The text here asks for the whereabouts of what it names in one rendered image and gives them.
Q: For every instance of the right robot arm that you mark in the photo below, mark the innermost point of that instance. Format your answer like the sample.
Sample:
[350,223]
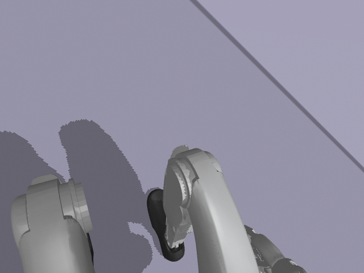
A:
[287,265]

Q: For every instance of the right robot hand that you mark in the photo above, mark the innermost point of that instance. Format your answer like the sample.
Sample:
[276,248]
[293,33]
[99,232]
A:
[266,252]

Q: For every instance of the right robot foot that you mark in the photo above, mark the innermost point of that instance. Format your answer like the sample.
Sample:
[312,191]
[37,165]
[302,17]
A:
[158,222]

